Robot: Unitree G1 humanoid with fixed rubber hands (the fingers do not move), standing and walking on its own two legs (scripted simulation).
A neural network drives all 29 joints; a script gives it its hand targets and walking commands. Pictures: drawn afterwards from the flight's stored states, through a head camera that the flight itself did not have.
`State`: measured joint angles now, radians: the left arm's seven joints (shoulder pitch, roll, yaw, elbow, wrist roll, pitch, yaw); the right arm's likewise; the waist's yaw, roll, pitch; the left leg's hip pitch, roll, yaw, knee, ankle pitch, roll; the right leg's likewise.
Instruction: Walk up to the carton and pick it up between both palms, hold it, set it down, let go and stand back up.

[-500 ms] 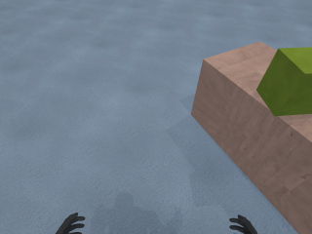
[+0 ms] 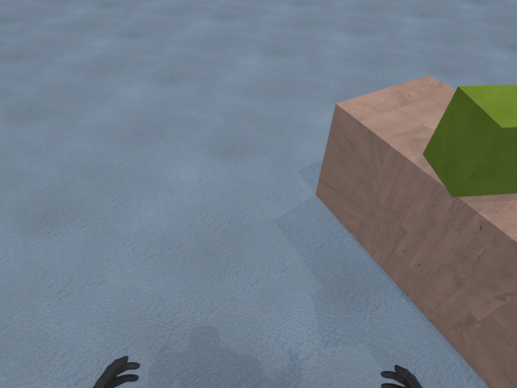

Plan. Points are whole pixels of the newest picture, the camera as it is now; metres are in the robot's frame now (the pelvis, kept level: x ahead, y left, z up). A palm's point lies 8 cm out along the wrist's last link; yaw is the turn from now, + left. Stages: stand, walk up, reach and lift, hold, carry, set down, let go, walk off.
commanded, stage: walk up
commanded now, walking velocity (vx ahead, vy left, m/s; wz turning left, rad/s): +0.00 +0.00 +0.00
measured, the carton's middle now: (489, 141) +0.81 -0.66 -0.08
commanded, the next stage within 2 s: none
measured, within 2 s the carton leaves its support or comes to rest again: neither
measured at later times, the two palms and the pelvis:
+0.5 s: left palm (126, 370) +0.18 +0.21 -0.07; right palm out of the picture +0.04 -0.35 -0.12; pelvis +0.03 -0.05 -0.01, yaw -14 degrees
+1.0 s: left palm (182, 294) +0.33 +0.16 -0.11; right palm (488, 350) +0.23 -0.38 -0.09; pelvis +0.20 -0.09 -0.01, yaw -26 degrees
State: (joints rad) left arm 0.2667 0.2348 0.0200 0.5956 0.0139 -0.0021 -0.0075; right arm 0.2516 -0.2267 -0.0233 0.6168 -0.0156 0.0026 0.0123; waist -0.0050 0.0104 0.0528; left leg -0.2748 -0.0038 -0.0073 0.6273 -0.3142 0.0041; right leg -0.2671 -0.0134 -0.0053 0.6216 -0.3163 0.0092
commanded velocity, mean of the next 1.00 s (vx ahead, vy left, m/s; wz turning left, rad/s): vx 0.00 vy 0.00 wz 0.00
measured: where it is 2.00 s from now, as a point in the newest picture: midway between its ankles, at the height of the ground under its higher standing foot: (304, 315)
